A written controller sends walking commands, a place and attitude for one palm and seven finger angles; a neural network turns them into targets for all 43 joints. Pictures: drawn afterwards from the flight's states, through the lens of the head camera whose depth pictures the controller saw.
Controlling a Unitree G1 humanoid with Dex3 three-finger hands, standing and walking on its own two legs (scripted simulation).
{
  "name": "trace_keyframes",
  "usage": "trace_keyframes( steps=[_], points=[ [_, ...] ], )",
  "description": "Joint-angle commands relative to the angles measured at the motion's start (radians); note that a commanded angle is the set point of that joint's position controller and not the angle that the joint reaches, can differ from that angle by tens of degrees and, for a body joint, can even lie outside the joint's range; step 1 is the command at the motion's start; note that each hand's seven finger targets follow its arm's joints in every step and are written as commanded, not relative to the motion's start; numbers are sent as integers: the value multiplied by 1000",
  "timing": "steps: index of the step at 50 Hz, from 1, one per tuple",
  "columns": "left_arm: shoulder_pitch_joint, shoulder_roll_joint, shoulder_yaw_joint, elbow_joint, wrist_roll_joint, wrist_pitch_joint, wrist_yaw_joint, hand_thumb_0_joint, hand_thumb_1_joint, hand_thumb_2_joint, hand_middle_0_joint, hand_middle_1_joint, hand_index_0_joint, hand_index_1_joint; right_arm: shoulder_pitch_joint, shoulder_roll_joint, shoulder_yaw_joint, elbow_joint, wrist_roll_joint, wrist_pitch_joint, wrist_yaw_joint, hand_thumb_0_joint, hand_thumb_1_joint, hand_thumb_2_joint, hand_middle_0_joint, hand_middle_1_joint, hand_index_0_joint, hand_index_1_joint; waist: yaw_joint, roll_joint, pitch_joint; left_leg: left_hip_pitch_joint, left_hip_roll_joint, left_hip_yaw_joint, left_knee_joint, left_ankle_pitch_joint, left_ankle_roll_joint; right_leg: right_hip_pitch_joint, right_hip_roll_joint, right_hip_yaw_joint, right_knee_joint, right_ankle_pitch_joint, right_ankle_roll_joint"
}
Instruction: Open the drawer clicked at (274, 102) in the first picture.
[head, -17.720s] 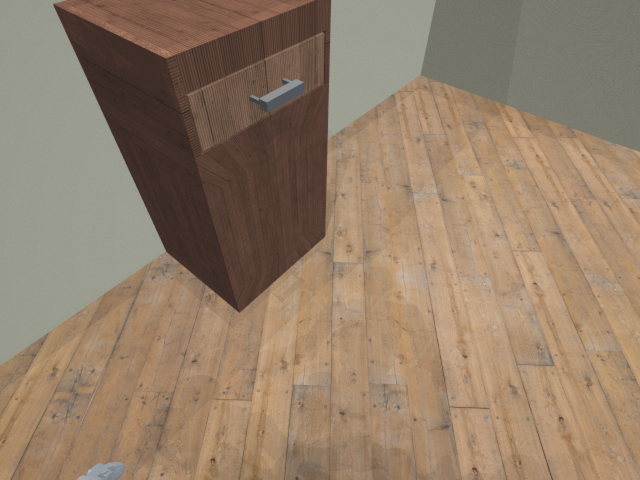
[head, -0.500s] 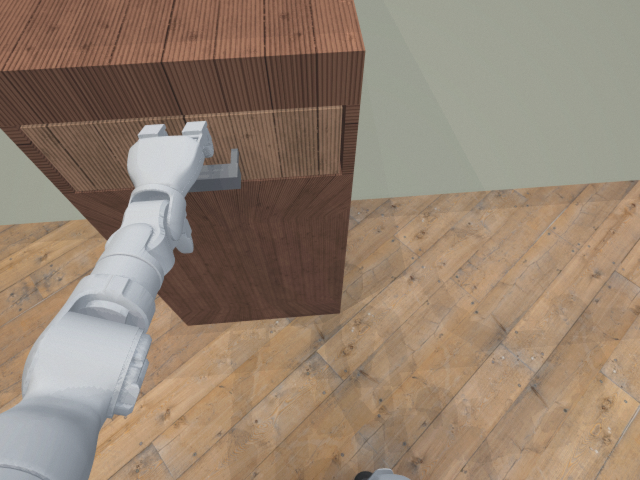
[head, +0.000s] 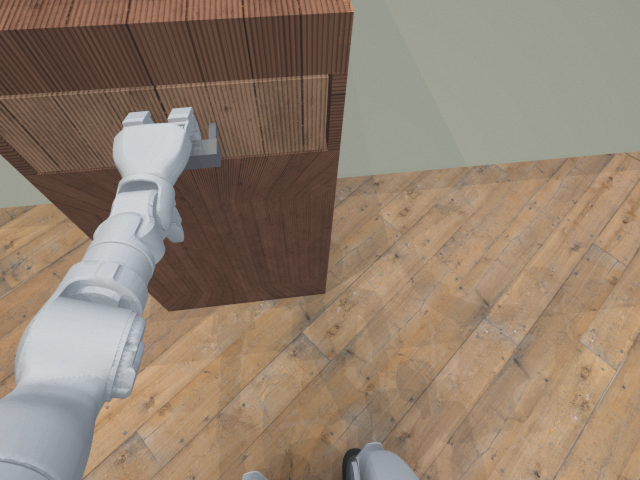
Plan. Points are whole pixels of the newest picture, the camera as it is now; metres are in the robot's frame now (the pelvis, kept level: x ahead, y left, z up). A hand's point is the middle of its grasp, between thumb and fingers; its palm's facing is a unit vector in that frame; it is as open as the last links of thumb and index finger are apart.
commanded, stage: lower the fingers behind the handle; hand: left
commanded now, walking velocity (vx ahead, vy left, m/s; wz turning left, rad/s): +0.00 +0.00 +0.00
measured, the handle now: (171, 144) +0.56 +0.15 +0.03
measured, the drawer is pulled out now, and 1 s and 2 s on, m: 0.00 0.00 0.02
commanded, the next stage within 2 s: close the thumb around the handle in 0.56 s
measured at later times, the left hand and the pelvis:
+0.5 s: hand (171, 181) +0.52 +0.16 +0.01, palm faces -0.05 -0.02 -1.00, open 13.8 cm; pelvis +0.00 +0.01 -0.01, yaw +0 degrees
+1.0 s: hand (173, 182) +0.51 +0.15 +0.01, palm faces -0.05 -0.02 -1.00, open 10.6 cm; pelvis +0.00 +0.00 +0.00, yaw +0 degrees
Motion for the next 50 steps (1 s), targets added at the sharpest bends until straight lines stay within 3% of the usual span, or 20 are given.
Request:
trace_keyframes(
  steps=[1, 4, 8, 14, 16, 19, 20, 24, 26, 27, 28, 33, 36, 38, 39, 44, 45, 47, 49, 50],
  points=[
    [-454, 218, 41, -143, 7, 32, 70, 0, -500, 300, -300, -1200, -300, -1200, 157, -162, -53, -32, 0, -2, -2, 0, -900, -900, 200, 300, 200, 300, -19, -4, -456, 191, -33, -71, -9, 467, -2, 278, 50, 46, -8, 375, -9],
    [-488, 205, 31, -152, 9, 56, 80, 0, -500, 300, -300, -1200, -300, -1200, 159, -163, -57, -29, 1, 2, 0, 0, -900, -900, 200, 300, 200, 300, -28, 10, -496, 222, -29, -80, -2, 500, -5, 265, 51, 40, 1, 377, -11],
    [-468, 157, -7, -97, 3, 98, 70, 0, -500, 300, -300, -1200, -300, -1200, 164, -165, -52, -24, 5, 9, 5, 0, -900, -900, 200, 300, 200, 300, -38, -5, -446, 212, -24, -85, -6, 478, -7, 230, 55, 31, -3, 343, -9],
    [-551, 173, -5, -158, -8, 60, 45, 0, -500, 300, -300, -1200, -300, -1200, 165, -162, -50, -34, 6, -1, -8, 0, -900, -900, 200, 300, 200, 300, -52, -2, -474, 220, -24, -98, -2, 429, -1, 223, 53, 36, 2, 309, -9],
    [-494, 191, 10, -132, -5, 59, 41, 0, -500, 300, -300, -1200, -300, -1200, 171, -163, -48, -38, 6, -3, -10, 0, -900, -900, 200, 300, 200, 300, -38, 9, -473, 214, -24, -96, 4, 438, -2, 221, 52, 35, 7, 310, -9],
    [-523, 168, -4, -150, -7, 46, 45, 0, -500, 300, -300, -1200, -300, -1200, 171, -160, -49, -39, 4, -6, -9, 0, -900, -900, 200, 300, 200, 300, -47, 5, -475, 213, -23, -97, 9, 444, -3, 215, 52, 36, 10, 315, -9],
    [-499, 186, 11, -142, -6, 47, 47, 0, -500, 300, -300, -1200, -300, -1200, 177, -160, -49, -39, 4, -6, -8, 0, -900, -900, 200, 300, 200, 300, -39, 9, -476, 210, -24, -96, 12, 450, -3, 220, 52, 37, 12, 320, -9],
    [-498, 157, -1, -173, -7, 42, 52, 0, -500, 300, -300, -1200, -300, -1200, 174, -155, -53, -42, 3, -4, -3, 0, -900, -900, 200, 300, 200, 300, -33, 18, -500, 230, -22, -99, 19, 496, -7, 225, 53, 35, 15, 346, -9],
    [-478, 183, 21, -176, -5, 44, 58, 0, -500, 300, -300, -1200, -300, -1200, 178, -157, -53, -38, 1, -1, -1, 0, -900, -900, 200, 300, 200, 300, -24, 20, -510, 235, -21, -99, 20, 515, -8, 237, 54, 35, 18, 357, -9],
    [-490, 152, -5, -190, -6, 44, 60, 0, -500, 300, -300, -1200, -300, -1200, 176, -153, -55, -38, 0, -1, -1, 0, -900, -900, 200, 300, 200, 300, -34, 21, -508, 242, -20, -98, 21, 521, -7, 236, 55, 35, 15, 366, -8],
    [-462, 171, 15, -177, -4, 50, 62, 0, -500, 300, -300, -1200, -300, -1200, 175, -154, -54, -37, 2, 1, 1, 0, -900, -900, 200, 300, 200, 300, -20, 27, -499, 235, -21, -95, 17, 524, -9, 241, 54, 35, 14, 365, -9],
    [-493, 148, -7, -193, -5, 62, 69, 0, -500, 300, -300, -1200, -300, -1200, 172, -153, -56, -30, 2, 4, 2, 0, -900, -900, 200, 300, 200, 300, -34, 26, -491, 254, -19, -97, 8, 525, -9, 241, 55, 33, 5, 367, -9],
    [-464, 170, 14, -187, -9, 62, 62, 0, -332, 372, -312, -1218, -312, -1218, 170, -154, -55, -29, 2, 9, 1, 0, -900, -900, 200, 300, 200, 300, -26, 6, -502, 254, -20, -94, 10, 542, -8, 265, 55, 35, 4, 391, -8],
    [-451, 131, -12, -187, -9, 62, 60, 0, -220, 420, -320, -1230, -320, -1230, 165, -150, -55, -34, 3, 9, 1, 0, -900, -900, 200, 300, 200, 300, -24, 8, -482, 240, -24, -86, 2, 525, -6, 273, 55, 36, -3, 390, -8],
    [-455, 168, 17, -182, -9, 60, 62, 0, -164, 444, -324, -1236, -324, -1236, 161, -154, -53, -31, 3, 9, 0, 0, -900, -900, 200, 300, 200, 300, -21, 0, -479, 235, -23, -88, 1, 531, -6, 281, 53, 38, -2, 396, -9],
    [-459, 169, 14, -202, -7, 57, 64, 0, 116, 564, -344, -1266, -344, -1266, 157, -151, -53, -34, 2, 9, -4, 0, -900, -900, 200, 300, 200, 300, -21, 2, -487, 233, -27, -79, -1, 525, -4, 302, 51, 44, -4, 416, -8],
    [-435, 184, 26, -203, -7, 56, 64, 0, 172, 588, -348, -1272, -348, -1272, 161, -152, -53, -36, 2, 9, -3, 0, -900, -900, 200, 300, 200, 300, -9, 17, -508, 240, -27, -81, -2, 539, -6, 309, 50, 44, 1, 419, -8],
    [-425, 171, 17, -189, -6, 61, 64, 0, 284, 636, -356, -1284, -356, -1284, 155, -151, -53, -36, 4, 9, -6, 0, -900, -900, 200, 300, 200, 300, -18, -22, -468, 216, -28, -73, -6, 515, -3, 313, 51, 42, -6, 424, -6],
    [-446, 141, -4, -192, -7, 59, 64, 0, 396, 684, -364, -1296, -364, -1296, 152, -149, -55, -33, 4, 6, -5, 0, -900, -900, 200, 300, 200, 300, -24, 0, -473, 231, -27, -78, -5, 516, -5, 293, 51, 42, -8, 409, -8],
    [-454, 154, 2, -199, -9, 56, 64, 0, 452, 708, -368, -1302, -368, -1302, 157, -150, -55, -31, 4, 5, -5, 0, -900, -900, 200, 300, 200, 300, -25, -9, -477, 230, -27, -75, -5, 509, -2, 304, 51, 45, -8, 416, -6]
  ],
)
